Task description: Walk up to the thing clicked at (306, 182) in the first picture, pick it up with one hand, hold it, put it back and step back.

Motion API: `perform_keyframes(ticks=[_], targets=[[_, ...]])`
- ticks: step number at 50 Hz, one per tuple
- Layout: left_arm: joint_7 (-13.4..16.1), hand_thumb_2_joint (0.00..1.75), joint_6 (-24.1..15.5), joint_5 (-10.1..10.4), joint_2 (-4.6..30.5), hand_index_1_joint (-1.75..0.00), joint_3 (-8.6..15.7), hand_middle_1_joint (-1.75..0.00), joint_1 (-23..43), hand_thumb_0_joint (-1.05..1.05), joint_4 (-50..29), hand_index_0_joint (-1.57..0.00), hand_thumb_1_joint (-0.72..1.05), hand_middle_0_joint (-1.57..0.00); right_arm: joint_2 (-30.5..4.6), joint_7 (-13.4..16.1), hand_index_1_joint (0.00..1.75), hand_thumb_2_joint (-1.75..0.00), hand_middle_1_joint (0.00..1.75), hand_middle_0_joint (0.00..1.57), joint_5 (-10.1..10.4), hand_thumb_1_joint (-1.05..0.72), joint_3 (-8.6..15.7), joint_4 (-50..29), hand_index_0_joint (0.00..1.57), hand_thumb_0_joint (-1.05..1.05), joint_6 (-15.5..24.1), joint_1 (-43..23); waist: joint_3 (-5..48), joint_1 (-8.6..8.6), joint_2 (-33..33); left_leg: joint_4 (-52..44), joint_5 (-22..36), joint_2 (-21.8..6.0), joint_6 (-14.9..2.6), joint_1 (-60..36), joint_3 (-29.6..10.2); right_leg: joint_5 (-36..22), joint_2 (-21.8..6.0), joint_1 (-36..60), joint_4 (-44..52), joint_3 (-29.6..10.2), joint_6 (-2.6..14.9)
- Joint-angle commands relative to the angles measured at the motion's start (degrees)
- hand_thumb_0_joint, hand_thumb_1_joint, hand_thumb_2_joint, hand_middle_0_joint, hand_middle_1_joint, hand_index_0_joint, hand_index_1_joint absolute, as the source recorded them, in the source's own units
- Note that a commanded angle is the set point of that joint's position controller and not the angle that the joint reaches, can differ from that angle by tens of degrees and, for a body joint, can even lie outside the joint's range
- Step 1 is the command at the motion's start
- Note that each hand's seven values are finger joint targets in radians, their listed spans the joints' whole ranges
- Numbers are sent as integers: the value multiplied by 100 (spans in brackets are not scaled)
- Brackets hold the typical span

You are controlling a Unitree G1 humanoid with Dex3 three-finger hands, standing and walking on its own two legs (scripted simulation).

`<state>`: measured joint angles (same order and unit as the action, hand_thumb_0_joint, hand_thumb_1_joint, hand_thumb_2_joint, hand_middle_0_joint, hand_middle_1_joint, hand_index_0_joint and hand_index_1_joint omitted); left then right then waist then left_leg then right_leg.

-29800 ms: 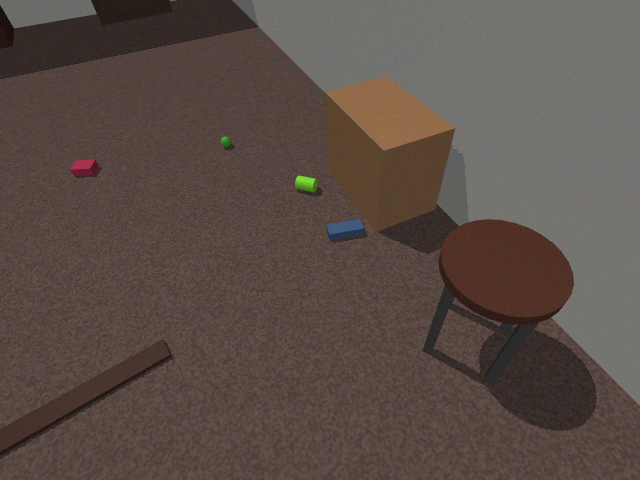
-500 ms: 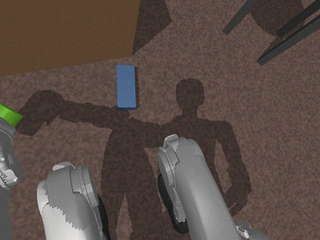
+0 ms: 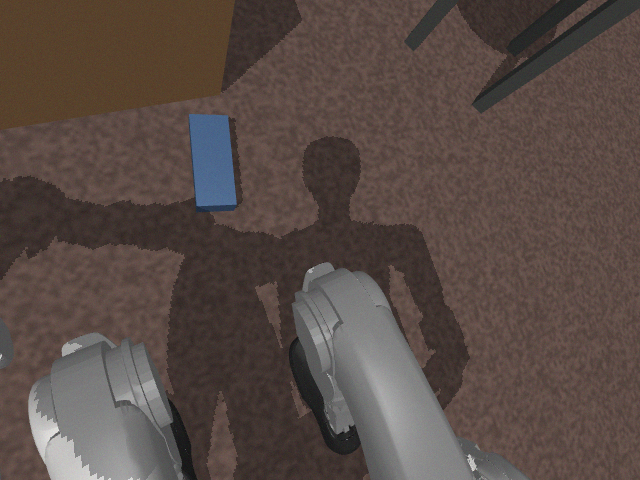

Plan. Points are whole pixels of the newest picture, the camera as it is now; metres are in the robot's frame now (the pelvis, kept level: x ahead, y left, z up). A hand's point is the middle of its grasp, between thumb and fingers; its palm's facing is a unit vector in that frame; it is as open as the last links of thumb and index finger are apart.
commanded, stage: rest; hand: left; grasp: from above
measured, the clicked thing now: out of the picture +0.44 +0.35 -0.25
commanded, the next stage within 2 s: open in 0.82 s
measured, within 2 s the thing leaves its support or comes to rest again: rests again in 0.74 s
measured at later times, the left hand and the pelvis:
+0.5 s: hand out of the picture +0.45 +0.34 -0.23, palm faces -0.25 -0.35 -0.90, open 8.8 cm; pelvis +0.00 +0.00 +0.00, yaw -2 degrees
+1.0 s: hand out of the picture +0.45 +0.34 -0.24, palm faces -0.25 -0.35 -0.90, open 8.9 cm; pelvis -0.01 +0.01 +0.01, yaw -3 degrees
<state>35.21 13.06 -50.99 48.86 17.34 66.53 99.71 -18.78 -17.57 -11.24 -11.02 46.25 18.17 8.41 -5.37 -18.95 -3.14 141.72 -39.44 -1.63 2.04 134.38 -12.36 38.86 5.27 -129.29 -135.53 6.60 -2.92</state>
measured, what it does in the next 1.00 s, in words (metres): stands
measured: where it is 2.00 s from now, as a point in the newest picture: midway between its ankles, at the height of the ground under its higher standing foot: (259, 447)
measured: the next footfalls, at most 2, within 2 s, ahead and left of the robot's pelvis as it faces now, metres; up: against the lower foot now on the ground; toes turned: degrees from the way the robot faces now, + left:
none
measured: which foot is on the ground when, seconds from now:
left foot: down 0.00-1.00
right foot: down 0.00-1.00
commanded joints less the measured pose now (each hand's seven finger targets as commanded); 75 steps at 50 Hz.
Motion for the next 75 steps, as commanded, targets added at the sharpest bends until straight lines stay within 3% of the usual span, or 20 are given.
perform_keyframes(ticks=[1,8,18,20,21,22,27,34,36,40,41,46,47,50,54,62,64,67,69,75], targets=[[318,41,-67,-113,1554,-28,-146,-27,1752,0,-666,-118,69,-120,-1687,3,30,-90,30,20,-14,-91,313,122,20,0,88,1384,3911,-237,2485,-1282,1273,-166,-256,-3014,567,-1456,98,2122,1316,652,426],[436,40,-117,-61,1745,-27,-154,-26,1750,0,-459,-119,70,-121,-1837,-31,30,-90,30,20,-35,-92,188,32,20,0,191,1266,3623,-333,2444,-1266,1042,-190,-276,-2846,506,-1281,120,2117,1378,728,408],[508,40,-93,-5,1940,-27,-203,-26,1642,0,-368,-118,71,-120,-1902,-97,30,-90,30,20,-88,-91,36,-36,20,0,253,1273,3587,-455,2597,-1246,1369,-235,-239,-2996,453,-1630,162,2451,1385,766,393],[533,42,-106,19,1981,-29,-188,-27,1625,0,-378,-116,68,-118,-1901,-96,30,-90,30,20,-58,-92,15,-91,20,0,265,1165,3594,-379,2667,-1279,1279,-262,-217,-3061,407,-1538,184,2396,1382,812,416],[516,42,-98,4,1950,-29,-244,-27,1660,0,-383,-116,68,-118,-1881,-114,30,-90,30,20,-77,-92,-15,-101,20,0,271,1215,3524,-465,2659,-1245,1313,-246,-232,-3026,432,-1586,171,2436,1379,784,401],[543,42,-93,9,2090,-29,-117,-28,1627,0,-340,-115,68,-117,-1946,-111,30,-90,30,20,-69,-91,4,0,20,0,274,1307,3552,-439,2644,-1262,1353,-260,-226,-3032,406,-1607,175,2442,1368,818,404],[578,43,-136,-13,2082,-30,-241,-29,1696,0,-316,-117,70,-118,-1954,-116,30,-90,30,20,-76,-92,-52,-92,20,0,301,1189,3389,-528,2630,-1284,1164,-269,-229,-2961,365,-1474,197,2417,1421,848,404],[582,44,-144,4,2260,-32,-177,-31,1676,0,-168,-116,70,-117,-2036,-116,30,-90,30,20,-101,-91,-116,-115,20,0,328,1236,3252,-657,2586,-1236,1286,-288,-228,-2930,327,-1625,187,2490,1424,881,383],[566,44,-158,47,2120,-32,-309,-31,1708,0,-210,-115,69,-116,-2021,-116,30,-90,30,20,-115,-91,-142,-180,20,0,334,1197,3241,-666,2589,-1224,1247,-296,-226,-2935,339,-1617,206,2572,1474,873,375],[610,43,-144,25,2378,-34,-121,-34,1597,0,-71,-112,67,-113,-2066,-119,30,-90,30,20,-114,-91,-181,-146,20,0,325,1302,3238,-642,2672,-1287,1339,-316,-190,-3015,290,-1648,201,2633,1423,942,396],[556,43,-141,34,2207,-34,-319,-33,1705,0,-187,-111,65,-112,-2055,-115,30,-90,30,20,-121,-91,-199,-201,20,0,333,1216,3151,-713,2726,-1267,1319,-309,-184,-3067,287,-1641,189,2544,1396,925,395],[578,44,-169,9,2354,-34,-353,-33,1726,0,-178,-113,68,-114,-2139,-94,30,-90,30,20,-120,-91,-227,-266,20,0,356,1158,3033,-744,2646,-1303,1091,-316,-203,-2973,261,-1476,225,2554,1498,953,388],[569,43,-164,9,2447,-37,-251,-37,1629,0,-82,-105,60,-106,-2128,-91,30,-90,30,20,-97,-90,-254,-225,20,0,362,1155,2997,-706,2646,-1313,1107,-331,-189,-2973,223,-1465,203,2459,1438,985,385],[490,46,-134,8,2374,-42,-362,-41,1662,0,-187,-81,36,-82,-2130,-93,30,-90,30,20,-109,-90,-242,-250,20,0,368,1195,2952,-768,2677,-1309,1180,-324,-183,-3060,227,-1526,197,2429,1424,978,381],[543,49,-152,-24,2437,-49,-335,-49,1577,0,-91,-63,6,-63,-2168,-94,30,-90,30,20,-88,-90,-267,-275,20,0,371,1187,2899,-746,2665,-1364,1090,-337,-177,-2948,172,-1472,206,2454,1443,1012,384],[456,66,-130,60,2417,-64,-398,-64,1653,0,-163,-46,-14,-46,-2192,-85,30,-90,30,20,-118,-90,-312,-345,20,0,376,1244,2819,-885,2674,-1373,1129,-323,-190,-2949,203,-1520,199,2521,1503,991,366],[455,69,-131,74,2448,-68,-382,-67,1559,0,-56,-43,-18,-44,-2178,-82,30,-90,30,20,-101,-90,-355,-357,20,0,383,1178,2794,-806,2603,-1411,1049,-355,-170,-2957,142,-1433,209,2479,1482,1037,375],[418,73,-157,71,2483,-71,-423,-71,1562,0,-136,-38,-22,-39,-2175,-73,30,-90,30,20,-119,-90,-373,-402,20,0,367,1246,2768,-877,2558,-1394,1054,-322,-202,-2855,198,-1481,209,2636,1551,983,357],[443,76,-152,80,2489,-75,-382,-74,1565,0,-69,-35,-25,-36,-2165,-65,30,-90,30,20,-107,-90,-382,-388,20,0,372,1228,2866,-802,2657,-1416,1096,-365,-168,-3044,163,-1476,224,2595,1536,1031,377],[452,83,-155,86,2595,-80,-396,-79,1635,0,-195,-30,-32,-31,-2213,-50,30,-90,30,20,-100,-90,-398,-427,20,0,369,1234,2860,-836,2645,-1420,1147,-364,-175,-3069,167,-1526,219,2622,1566,1015,370]])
